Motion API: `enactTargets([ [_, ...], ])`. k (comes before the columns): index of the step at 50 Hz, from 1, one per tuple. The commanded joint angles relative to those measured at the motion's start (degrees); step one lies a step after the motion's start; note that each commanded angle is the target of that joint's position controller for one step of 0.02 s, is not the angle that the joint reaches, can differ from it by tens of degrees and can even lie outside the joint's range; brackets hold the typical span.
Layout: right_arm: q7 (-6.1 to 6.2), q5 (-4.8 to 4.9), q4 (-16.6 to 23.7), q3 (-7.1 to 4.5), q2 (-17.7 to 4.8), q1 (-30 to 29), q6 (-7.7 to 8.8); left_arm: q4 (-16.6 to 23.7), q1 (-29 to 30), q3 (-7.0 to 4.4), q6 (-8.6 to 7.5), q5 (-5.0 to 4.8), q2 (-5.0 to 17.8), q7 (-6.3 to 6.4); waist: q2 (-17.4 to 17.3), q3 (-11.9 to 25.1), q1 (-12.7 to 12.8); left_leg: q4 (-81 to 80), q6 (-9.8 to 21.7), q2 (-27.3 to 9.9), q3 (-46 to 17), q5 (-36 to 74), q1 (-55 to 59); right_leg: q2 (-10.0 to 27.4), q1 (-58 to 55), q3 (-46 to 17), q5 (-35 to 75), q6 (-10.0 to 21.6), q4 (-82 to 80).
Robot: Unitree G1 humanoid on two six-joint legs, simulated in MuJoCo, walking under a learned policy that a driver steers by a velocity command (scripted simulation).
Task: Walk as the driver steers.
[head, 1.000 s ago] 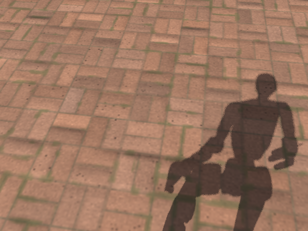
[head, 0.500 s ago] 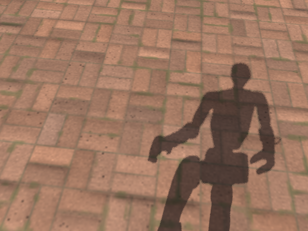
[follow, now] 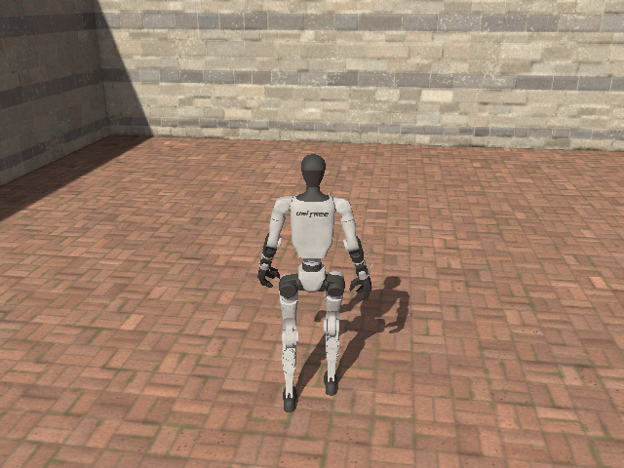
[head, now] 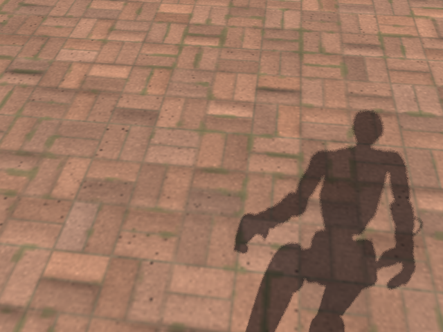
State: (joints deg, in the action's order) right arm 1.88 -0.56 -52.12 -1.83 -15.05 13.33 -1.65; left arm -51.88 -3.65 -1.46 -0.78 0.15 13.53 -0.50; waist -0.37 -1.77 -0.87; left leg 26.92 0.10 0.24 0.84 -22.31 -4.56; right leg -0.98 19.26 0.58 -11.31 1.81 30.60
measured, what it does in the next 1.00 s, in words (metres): walks ahead: left foot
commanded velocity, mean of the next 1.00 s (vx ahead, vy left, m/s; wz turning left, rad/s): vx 0.30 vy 0.00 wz -0.03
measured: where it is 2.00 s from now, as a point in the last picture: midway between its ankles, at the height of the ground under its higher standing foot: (268, 233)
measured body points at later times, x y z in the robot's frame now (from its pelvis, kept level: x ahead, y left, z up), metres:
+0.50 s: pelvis +0.05 -0.03 -0.01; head +0.06 -0.04 +0.44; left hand +0.15 +0.25 -0.13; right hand +0.03 -0.29 -0.16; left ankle -0.09 +0.11 -0.70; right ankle +0.06 -0.11 -0.73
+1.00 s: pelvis +0.28 +0.03 -0.01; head +0.32 +0.03 +0.43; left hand +0.22 +0.29 -0.16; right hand +0.49 -0.22 -0.10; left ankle +0.40 +0.13 -0.73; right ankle +0.08 -0.11 -0.70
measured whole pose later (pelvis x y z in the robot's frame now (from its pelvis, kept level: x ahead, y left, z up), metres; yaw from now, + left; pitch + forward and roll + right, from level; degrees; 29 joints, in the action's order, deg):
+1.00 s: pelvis +0.28 +0.03 -0.01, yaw -3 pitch +1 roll -1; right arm -1.6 0.6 -47.8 -3.1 -13.7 -1.7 6.0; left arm -61.5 -23.7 -2.6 -3.0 -0.8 14.9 0.4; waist 0.4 -3.4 4.0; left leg 33.2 2.4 -1.4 2.5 -5.6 -28.1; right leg 1.1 1.5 -1.8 -27.7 0.5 39.7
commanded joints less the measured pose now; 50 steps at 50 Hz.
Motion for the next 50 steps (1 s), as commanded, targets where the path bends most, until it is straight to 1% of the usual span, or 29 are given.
enactTargets([
  [1, 0.34, 0.02, 0.09, -1.34, -5.51, 3.58, 0.09, 1.40, 2.00, -1.75, -0.23, -0.12, 7.24, 0.45, 0.79, 5.36, -0.16, -3.34, 0.37, -2.60, -2.18, 15.47, -4.81, 5.69, -10.86, -6.61, 21.30, 4.66, -2.51],
  [9, 0.55, -0.04, -3.61, -1.01, -4.65, 4.34, 0.95, -2.09, 2.91, -2.00, 0.85, -0.21, 6.90, 1.62, 0.73, 2.31, 0.26, -5.00, 0.48, -2.58, -1.67, 10.02, -7.32, 4.35, -10.48, -5.96, 11.35, 3.44, -4.36],
  [10, 0.53, 0.00, -4.40, -0.87, -4.11, 5.54, 1.08, -2.95, 1.99, -1.98, 1.05, -0.26, 6.60, 1.77, 0.97, 3.04, 0.14, -5.60, 0.78, -2.24, -1.23, 4.39, -7.42, 3.73, -10.84, -5.55, 4.01, 3.27, -4.85],
  [12, 0.72, 0.47, -4.46, -1.12, -5.15, 5.26, 1.27, -3.60, 1.40, -2.51, 1.40, -0.77, 7.58, 2.00, -0.20, -0.13, 0.47, -6.03, 2.98, -2.57, -2.23, -8.82, -10.48, 1.80, -7.18, -4.20, -16.29, 3.06, -4.34],
  [14, 0.94, 0.81, -4.21, -1.27, -5.90, 6.71, 2.15, -3.00, 3.19, -2.65, 0.63, -0.77, 7.65, 1.86, -1.17, -4.22, -0.63, -8.50, 5.81, -5.28, -6.36, -17.34, -11.39, 0.72, -0.57, -3.44, -23.20, 2.65, -2.61],
  [15, 0.93, 1.02, -4.80, -1.55, -6.85, 8.99, 2.87, -2.37, 4.78, -2.57, -0.23, -0.94, 6.86, 1.52, -3.12, -5.69, -1.68, -11.38, 7.72, -8.28, -10.66, -19.57, -9.21, -0.25, 3.30, -1.87, -20.68, 1.89, 0.53],
  [16, 0.90, 1.36, -5.43, -2.19, -8.82, 10.24, 3.63, -1.70, 6.45, -2.40, -1.26, -1.25, 5.64, 0.98, -7.05, -7.49, -2.12, -15.65, 10.16, -13.37, -16.93, -20.50, -6.40, -1.41, 7.38, 1.64, -13.78, 0.87, 6.13],
  [17, 0.90, 1.56, -5.45, -2.77, -10.34, 8.57, 4.35, -1.27, 7.04, -2.40, -2.19, -1.38, 5.46, 0.42, -9.69, -9.86, -1.48, -17.46, 12.06, -18.12, -21.39, -16.99, -5.00, 0.21, 10.83, 1.96, -9.04, 0.95, 10.34],
  [18, 0.80, 1.52, -5.35, -2.72, -9.48, 7.92, 4.95, -1.29, 6.47, -2.55, -2.94, -1.39, 5.85, -0.03, -9.16, -10.21, -0.92, -16.66, 12.51, -19.44, -21.60, -10.63, -3.27, 1.79, 12.51, 1.14, -9.34, 1.43, 11.46],
  [20, 0.16, 1.98, -5.22, -2.54, -8.01, 7.00, 5.44, -2.14, 3.37, -2.57, -3.92, -1.91, 5.10, -0.80, -7.57, -9.12, 1.03, -12.94, 10.60, -17.42, -16.63, -0.08, -1.87, 1.91, 8.27, 2.50, -10.65, 2.31, 5.24],
  [21, -0.23, 2.05, -4.74, -2.45, -7.84, 5.46, 5.35, -3.90, -1.02, -2.95, -4.04, -2.13, 5.19, -0.98, -6.83, -7.48, 3.23, -9.93, 8.79, -14.44, -12.47, 4.46, -5.62, 0.19, -1.21, 4.04, -8.41, 2.66, 0.16],
  [22, -0.45, 1.72, -4.00, -2.42, -8.01, 4.19, 5.47, -6.37, -7.54, -4.13, -3.95, -1.97, 7.27, -0.91, -5.77, -3.75, 5.86, -3.64, 7.11, -10.94, -8.70, 15.05, -10.13, -1.42, -12.74, 3.43, -4.61, 3.16, -0.90],
  [23, -0.56, 1.84, -2.39, -1.80, -5.87, 2.75, 5.79, -8.18, -15.25, -5.69, -4.08, -1.69, 11.91, -0.69, 3.24, -0.08, 8.50, 13.10, 3.25, -4.27, -1.13, 22.48, -18.96, 6.00, -23.03, -11.27, -8.60, 7.66, -7.16],
  [24, -0.36, 1.31, -0.60, -0.95, -3.00, 3.12, 6.71, -9.34, -22.98, -6.26, -4.15, -1.78, 15.69, -0.94, 15.96, 5.99, 10.26, 33.75, -0.26, 2.31, 0.38, -0.45, -30.26, 18.95, -33.19, -36.14, -11.83, 15.68, -17.40],
  [25, -0.55, 2.49, 0.10, -1.58, -4.63, 1.61, 7.45, -9.04, -19.46, -4.44, -4.87, -1.18, 11.48, -1.05, 10.78, 4.27, 7.74, 43.85, 0.89, 0.80, -6.79, -8.60, -36.06, 22.45, -31.07, -40.88, -12.63, 16.56, -19.50],
  [26, -1.02, 3.66, 0.23, -1.85, -5.30, 1.15, 7.95, -7.68, -15.10, -3.38, -5.41, -0.95, 8.77, -1.05, 7.37, 0.18, 5.59, 46.60, 2.70, -2.19, -7.87, -5.12, -37.91, 21.30, -26.84, -34.19, -10.83, 14.94, -19.35],
  [27, -1.23, 3.71, 0.06, -2.01, -5.14, 0.72, 8.24, -6.81, -12.58, -2.72, -5.71, -0.65, 7.03, -1.17, 4.42, -1.08, 4.08, 44.73, 4.01, -4.76, -7.28, 0.09, -37.75, 19.02, -23.92, -28.12, -9.91, 12.89, -20.19],
  [28, -1.24, 3.23, -0.01, -2.47, -5.23, 0.14, 8.18, -6.30, -11.19, -2.17, -5.82, -0.53, 6.11, -1.30, 3.06, -2.67, 3.11, 41.33, 4.27, -6.70, -6.37, 4.15, -37.15, 17.08, -21.39, -22.78, -5.98, 11.29, -21.07],
  [29, -1.31, 2.62, -0.15, -2.93, -5.52, 0.24, 7.78, -6.25, -10.97, -1.69, -5.68, -0.27, 5.22, -1.20, 3.56, -2.36, 2.38, 38.77, 4.08, -7.72, -5.56, 6.84, -34.60, 14.87, -19.48, -18.30, -2.66, 9.91, -21.99],
  [31, -1.65, 2.12, -0.10, -2.99, -3.98, 0.03, 6.95, -6.74, -13.09, -1.57, -5.22, -0.15, 6.19, -0.61, 3.94, -2.25, 2.00, 34.61, 2.51, -8.20, -3.74, 9.43, -33.10, 13.36, -17.95, -13.90, 2.50, 9.81, -23.53],
  [34, -1.51, 1.60, 2.52, -2.69, -2.72, -6.54, 6.27, -7.07, -15.13, -1.87, -4.79, -0.08, 8.89, 0.58, 2.49, -4.13, 2.93, 24.98, -0.33, -8.19, -2.31, 14.17, -36.01, 13.40, -16.82, -10.89, 6.54, 10.57, -25.59],
  [36, -1.72, 1.55, 3.93, -2.22, -1.92, -10.75, 6.30, -6.87, -15.75, -1.98, -4.48, 0.01, 9.41, 1.04, 3.29, -4.67, 3.85, 17.37, -1.05, -7.43, -1.51, 19.05, -34.89, 12.54, -15.61, -8.33, 7.90, 9.95, -26.07],
  [41, -3.05, 2.09, 6.30, -1.46, -2.03, -18.62, 6.67, -8.03, -20.08, -2.27, -3.98, -0.89, 9.25, 1.17, 3.58, -6.21, 5.66, 7.11, -0.25, -5.37, -0.10, 24.79, -31.62, 13.45, -17.19, -4.84, 9.73, 9.33, -25.54],
  [44, -3.90, 2.22, 7.85, -1.74, -3.59, -20.37, 7.20, -8.35, -20.66, -2.75, -3.39, -1.33, 9.60, 1.23, 3.73, -6.21, 4.34, 3.57, 1.70, -4.71, -1.31, 21.70, -30.19, 15.90, -21.71, -5.95, 14.12, 8.46, -22.08],
  [46, -3.92, 2.19, 7.10, -2.88, -6.32, -15.23, 7.62, -7.50, -18.68, -3.30, -2.97, -1.31, 11.13, 1.21, 5.42, -2.55, 0.50, 2.29, 3.10, -2.29, -0.15, 18.32, -21.29, 15.96, -22.58, -6.28, 27.42, 7.35, -15.54],
  [47, -3.57, 2.22, 4.86, -4.15, -8.44, -7.17, 7.70, -6.99, -17.48, -3.16, -2.68, -1.09, 10.87, 1.15, 5.46, 2.46, -3.86, 1.74, 4.41, -0.69, 1.01, 17.89, -10.34, 13.62, -20.44, -4.74, 34.97, 5.99, -6.27],
  [48, -2.88, 1.94, 2.01, -5.50, -11.51, 4.28, 7.67, -5.83, -17.05, -2.42, -2.53, -0.41, 9.22, 1.11, 4.30, 10.62, -8.54, 3.88, 6.60, -4.41, -2.67, 16.62, 7.04, 10.32, -11.50, -3.13, 29.35, 3.94, 8.05],
  [49, -2.49, 0.32, 0.39, -6.78, -17.20, 11.65, 7.35, -4.58, -23.25, -0.60, -3.10, -0.17, 2.09, 0.85, -8.93, 20.76, -6.45, 0.58, 13.50, -19.91, -26.13, 4.66, 28.78, 1.16, 9.63, 0.61, 3.84, -0.22, 30.57],
  [50, -2.88, 0.34, 0.33, -5.42, -13.47, 11.58, 7.39, -5.15, -23.63, -0.47, -4.22, -1.68, 2.44, 0.77, -14.66, 25.11, -6.37, -10.43, 16.07, -24.97, -43.76, -3.91, 28.44, -1.46, 16.26, -6.90, -21.40, -0.19, 41.68],
])
Velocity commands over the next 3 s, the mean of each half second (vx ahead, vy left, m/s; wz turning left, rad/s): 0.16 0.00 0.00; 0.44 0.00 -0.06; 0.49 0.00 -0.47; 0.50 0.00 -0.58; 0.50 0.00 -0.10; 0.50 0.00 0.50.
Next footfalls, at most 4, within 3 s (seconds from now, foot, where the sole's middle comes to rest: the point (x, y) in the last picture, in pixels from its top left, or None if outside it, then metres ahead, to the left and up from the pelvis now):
0.96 left None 0.44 0.13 -0.77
1.52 right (283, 272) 0.68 -0.17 -0.77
2.00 left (264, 184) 1.04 -0.13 -0.77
2.46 right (357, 180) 1.05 -0.49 -0.77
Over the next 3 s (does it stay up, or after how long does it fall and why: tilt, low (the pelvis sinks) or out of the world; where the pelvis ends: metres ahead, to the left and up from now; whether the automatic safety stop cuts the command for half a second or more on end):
stays up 1.26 -0.41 -0.02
